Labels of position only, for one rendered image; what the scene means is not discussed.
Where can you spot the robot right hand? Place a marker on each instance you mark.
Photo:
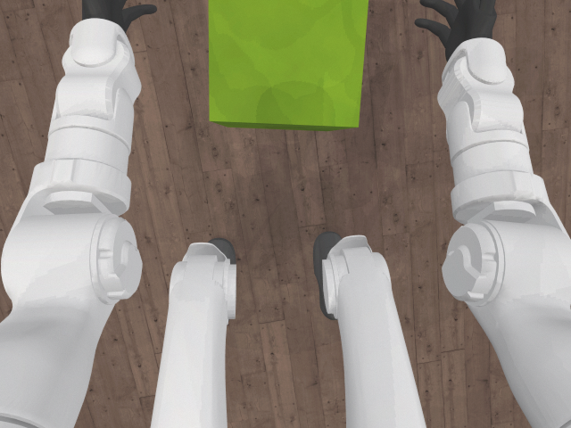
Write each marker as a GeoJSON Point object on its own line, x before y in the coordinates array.
{"type": "Point", "coordinates": [472, 19]}

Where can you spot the robot left forearm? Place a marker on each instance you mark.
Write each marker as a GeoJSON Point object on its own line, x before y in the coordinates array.
{"type": "Point", "coordinates": [90, 135]}

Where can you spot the robot right forearm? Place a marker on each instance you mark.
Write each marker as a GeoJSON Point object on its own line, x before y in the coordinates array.
{"type": "Point", "coordinates": [493, 174]}

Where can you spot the right robot foot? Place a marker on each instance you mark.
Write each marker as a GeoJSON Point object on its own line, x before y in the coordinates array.
{"type": "Point", "coordinates": [322, 246]}

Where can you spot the left robot upper arm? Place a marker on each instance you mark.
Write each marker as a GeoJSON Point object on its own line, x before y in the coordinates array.
{"type": "Point", "coordinates": [64, 274]}

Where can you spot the robot left hand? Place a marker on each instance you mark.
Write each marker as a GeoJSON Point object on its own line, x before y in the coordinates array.
{"type": "Point", "coordinates": [111, 10]}

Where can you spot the right robot upper arm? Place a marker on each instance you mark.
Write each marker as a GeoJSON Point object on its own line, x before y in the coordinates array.
{"type": "Point", "coordinates": [516, 280]}

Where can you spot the right robot thigh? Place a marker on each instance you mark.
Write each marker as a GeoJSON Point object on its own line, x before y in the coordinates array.
{"type": "Point", "coordinates": [380, 389]}

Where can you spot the carton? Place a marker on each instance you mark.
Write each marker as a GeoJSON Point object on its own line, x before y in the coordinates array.
{"type": "Point", "coordinates": [286, 64]}

